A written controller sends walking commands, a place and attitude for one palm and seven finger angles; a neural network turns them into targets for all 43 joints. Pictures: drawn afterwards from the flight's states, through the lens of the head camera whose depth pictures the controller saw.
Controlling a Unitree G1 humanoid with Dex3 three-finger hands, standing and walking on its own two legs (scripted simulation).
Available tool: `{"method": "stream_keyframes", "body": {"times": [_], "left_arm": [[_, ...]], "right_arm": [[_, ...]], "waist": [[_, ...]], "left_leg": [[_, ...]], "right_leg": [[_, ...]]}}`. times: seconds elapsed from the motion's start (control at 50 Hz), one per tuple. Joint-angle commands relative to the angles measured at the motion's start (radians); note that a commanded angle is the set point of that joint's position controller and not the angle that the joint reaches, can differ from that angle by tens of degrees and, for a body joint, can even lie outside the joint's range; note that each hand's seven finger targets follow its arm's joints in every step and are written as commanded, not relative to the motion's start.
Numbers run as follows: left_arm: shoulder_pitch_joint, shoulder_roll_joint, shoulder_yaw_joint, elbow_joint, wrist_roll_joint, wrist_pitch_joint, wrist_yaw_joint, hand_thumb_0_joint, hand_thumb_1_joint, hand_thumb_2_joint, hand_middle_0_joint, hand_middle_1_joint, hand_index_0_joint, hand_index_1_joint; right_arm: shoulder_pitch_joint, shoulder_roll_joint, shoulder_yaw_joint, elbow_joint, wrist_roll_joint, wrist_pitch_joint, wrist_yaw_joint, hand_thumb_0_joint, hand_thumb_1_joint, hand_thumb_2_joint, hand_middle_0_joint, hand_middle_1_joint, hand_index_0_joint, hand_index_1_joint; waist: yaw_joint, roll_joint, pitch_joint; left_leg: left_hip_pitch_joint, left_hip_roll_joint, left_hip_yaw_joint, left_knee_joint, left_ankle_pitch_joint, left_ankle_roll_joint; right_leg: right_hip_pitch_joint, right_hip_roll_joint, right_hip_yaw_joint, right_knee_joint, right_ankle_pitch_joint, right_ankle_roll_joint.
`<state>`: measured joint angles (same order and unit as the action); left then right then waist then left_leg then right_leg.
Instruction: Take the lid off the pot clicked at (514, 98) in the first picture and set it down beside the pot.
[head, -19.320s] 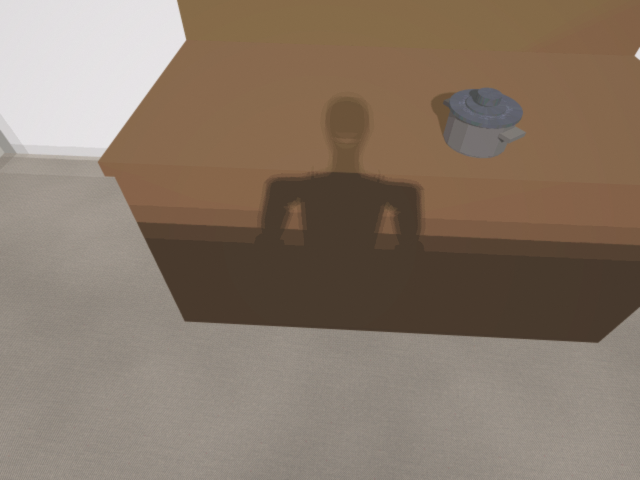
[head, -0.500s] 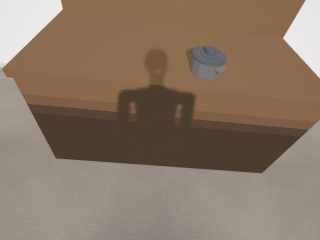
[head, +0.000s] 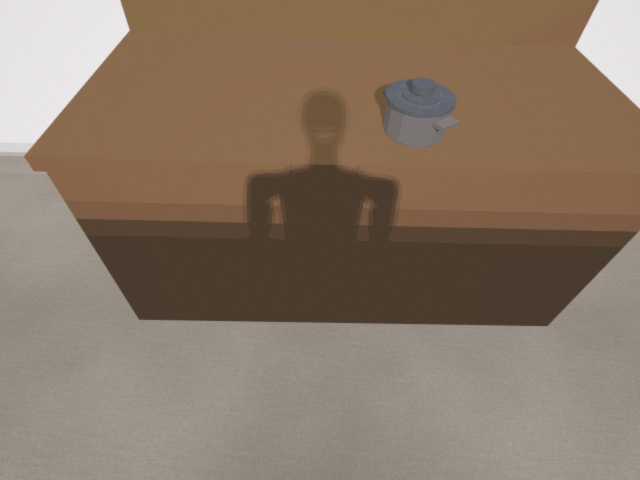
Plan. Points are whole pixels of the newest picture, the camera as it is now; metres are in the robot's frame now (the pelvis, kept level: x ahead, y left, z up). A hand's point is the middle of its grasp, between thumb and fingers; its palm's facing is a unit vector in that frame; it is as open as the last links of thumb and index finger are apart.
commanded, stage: look again from close up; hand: left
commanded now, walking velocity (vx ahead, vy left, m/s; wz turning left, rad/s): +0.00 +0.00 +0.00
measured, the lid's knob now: (423, 86) +0.87 -0.20 +0.07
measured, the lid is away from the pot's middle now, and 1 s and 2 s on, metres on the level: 0.00 0.00 0.00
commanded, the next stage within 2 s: shuffle to correct the standing spot in 1.30 s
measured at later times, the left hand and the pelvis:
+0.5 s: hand out of the picture +0.01 +0.14 -0.18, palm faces +0.04 -0.99 -0.14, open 7.4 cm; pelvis +0.02 -0.01 +0.00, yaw +0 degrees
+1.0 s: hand out of the picture +0.03 +0.14 -0.18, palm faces +0.04 -0.98 -0.17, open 7.4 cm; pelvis +0.05 -0.03 +0.00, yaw +0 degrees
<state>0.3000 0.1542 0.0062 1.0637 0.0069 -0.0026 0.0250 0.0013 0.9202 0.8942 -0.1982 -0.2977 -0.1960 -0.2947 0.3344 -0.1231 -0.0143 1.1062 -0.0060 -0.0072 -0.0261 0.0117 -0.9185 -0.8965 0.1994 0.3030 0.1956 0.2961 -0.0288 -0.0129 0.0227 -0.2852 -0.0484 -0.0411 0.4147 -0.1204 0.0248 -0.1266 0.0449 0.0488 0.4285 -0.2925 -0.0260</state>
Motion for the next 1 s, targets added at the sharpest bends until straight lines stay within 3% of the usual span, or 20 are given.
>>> {"method": "stream_keyframes", "body": {"times": [0.0, 0.08, 0.14, 0.24, 0.3, 0.44, 0.6, 0.7, 0.98], "left_arm": [[0.063, 0.082, 0.008, -0.03, -0.004, -0.025, 0.01, 0.0, 0.9, 0.9, -0.2, -0.3, -0.2, -0.3], [0.085, 0.073, 0.007, -0.016, -0.003, -0.025, 0.009, 0.0, 0.9, 0.9, -0.2, -0.3, -0.2, -0.3], [0.1, 0.063, 0.003, -0.009, -0.004, -0.032, 0.011, 0.0, 0.9, 0.9, -0.2, -0.3, -0.2, -0.3], [0.11, 0.054, 0.0, -0.004, -0.004, -0.037, 0.016, 0.0, 0.9, 0.9, -0.2, -0.3, -0.2, -0.3], [0.119, 0.054, 0.001, -0.002, -0.002, -0.035, 0.017, 0.0, 0.9, 0.9, -0.2, -0.3, -0.2, -0.3], [0.131, 0.053, 0.001, 0.002, -0.001, -0.036, 0.019, 0.0, 0.9, 0.9, -0.2, -0.3, -0.2, -0.3], [0.129, 0.061, 0.003, -0.003, -0.001, -0.032, 0.02, 0.0, 0.9, 0.9, -0.2, -0.3, -0.2, -0.3], [0.131, 0.069, 0.005, -0.007, -0.001, -0.033, 0.021, 0.0, 0.9, 0.9, -0.2, -0.3, -0.2, -0.3], [0.148, 0.075, 0.008, -0.011, -0.003, -0.033, 0.026, 0.0, 0.9, 0.9, -0.2, -0.3, -0.2, -0.3]], "right_arm": [[0.056, -0.094, -0.008, -0.013, 0.004, -0.015, -0.003, 0.0, -0.9, -0.9, 0.2, 0.3, 0.2, 0.3], [0.053, -0.092, -0.009, -0.009, 0.004, -0.014, -0.005, 0.0, -0.9, -0.9, 0.2, 0.3, 0.2, 0.3], [0.056, -0.092, -0.009, -0.005, 0.005, -0.02, -0.007, 0.0, -0.9, -0.9, 0.2, 0.3, 0.2, 0.3], [0.045, -0.088, -0.007, 0.001, 0.008, -0.023, -0.009, 0.0, -0.9, -0.9, 0.2, 0.3, 0.2, 0.3], [0.037, -0.084, -0.006, 0.004, 0.008, -0.025, -0.011, 0.0, -0.9, -0.9, 0.2, 0.3, 0.2, 0.3], [0.024, -0.091, -0.002, 0.005, 0.007, -0.028, -0.014, 0.0, -0.9, -0.9, 0.2, 0.3, 0.2, 0.3], [0.01, -0.098, 0.001, 0.0, 0.007, -0.026, -0.015, 0.0, -0.9, -0.9, 0.2, 0.3, 0.2, 0.3], [0.009, -0.105, 0.003, -0.001, 0.007, -0.029, -0.016, 0.0, -0.9, -0.9, 0.2, 0.3, 0.2, 0.3], [0.007, -0.104, 0.006, 0.003, 0.01, -0.026, -0.019, 0.0, -0.9, -0.9, 0.2, 0.3, 0.2, 0.3]], "waist": [[0.017, 0.038, 0.091], [0.02, 0.032, 0.081], [0.019, 0.007, 0.027], [0.018, -0.018, 0.034], [0.02, 0.016, 0.044], [0.024, 0.001, 0.032], [0.028, 0.01, 0.058], [0.03, 0.0, 0.029], [0.033, -0.025, 0.038]], "left_leg": [[0.042, 0.114, -0.122, -0.088, -0.096, -0.01], [0.047, 0.114, -0.13, -0.096, -0.128, -0.006], [0.09, 0.114, -0.114, -0.066, -0.042, -0.004], [0.103, 0.115, -0.095, -0.041, 0.031, -0.005], [0.102, 0.117, -0.096, -0.04, 0.053, -0.002], [0.121, 0.12, -0.088, -0.022, 0.112, 0.002], [0.119, 0.122, -0.084, -0.025, 0.104, 0.002], [0.132, 0.122, -0.078, -0.015, 0.144, 0.002], [0.13, 0.117, -0.059, 0.005, 0.158, -0.001]], "right_leg": [[-0.128, -0.112, 0.084, -0.115, 0.003, -0.043], [-0.126, -0.109, 0.082, -0.117, -0.014, -0.042], [-0.098, -0.116, 0.084, -0.111, 0.057, -0.042], [-0.09, -0.121, 0.082, -0.114, 0.117, -0.037], [-0.086, -0.12, 0.08, -0.11, 0.133, -0.038], [-0.059, -0.122, 0.076, -0.107, 0.199, -0.033], [-0.059, -0.12, 0.073, -0.114, 0.194, -0.032], [-0.031, -0.125, 0.072, -0.108, 0.25, -0.028], [-0.007, -0.129, 0.074, -0.11, 0.351, -0.013]]}}
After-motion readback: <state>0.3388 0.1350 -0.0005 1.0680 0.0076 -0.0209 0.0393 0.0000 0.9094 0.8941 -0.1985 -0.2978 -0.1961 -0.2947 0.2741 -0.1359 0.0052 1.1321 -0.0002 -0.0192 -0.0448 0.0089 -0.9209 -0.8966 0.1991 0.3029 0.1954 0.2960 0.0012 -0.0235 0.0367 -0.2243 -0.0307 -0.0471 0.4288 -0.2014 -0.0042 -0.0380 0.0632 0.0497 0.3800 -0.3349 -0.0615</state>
